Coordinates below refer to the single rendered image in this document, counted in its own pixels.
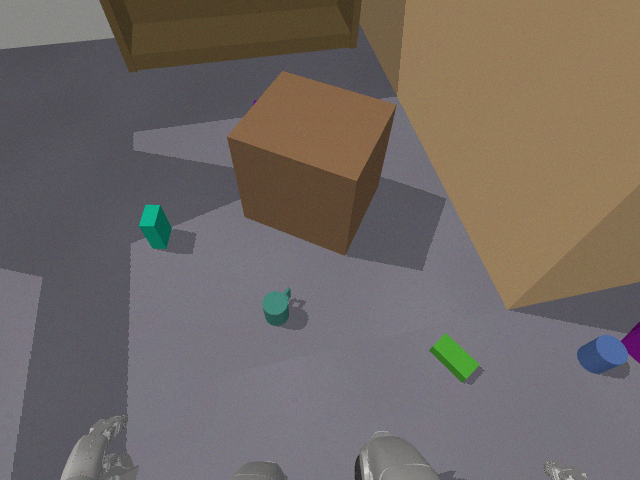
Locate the right robot hand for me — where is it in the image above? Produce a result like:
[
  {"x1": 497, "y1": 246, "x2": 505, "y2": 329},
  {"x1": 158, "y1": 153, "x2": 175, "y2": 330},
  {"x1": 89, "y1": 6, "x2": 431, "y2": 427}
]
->
[{"x1": 543, "y1": 461, "x2": 588, "y2": 480}]

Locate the left robot hand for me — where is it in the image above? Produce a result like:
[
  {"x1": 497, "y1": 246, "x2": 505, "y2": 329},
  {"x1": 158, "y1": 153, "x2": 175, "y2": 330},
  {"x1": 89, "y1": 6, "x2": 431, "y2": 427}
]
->
[{"x1": 60, "y1": 415, "x2": 139, "y2": 480}]

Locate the bookshelf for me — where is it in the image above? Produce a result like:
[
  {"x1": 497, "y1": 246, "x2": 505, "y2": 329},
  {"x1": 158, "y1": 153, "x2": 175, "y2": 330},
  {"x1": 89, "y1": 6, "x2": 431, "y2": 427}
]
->
[{"x1": 99, "y1": 0, "x2": 362, "y2": 73}]

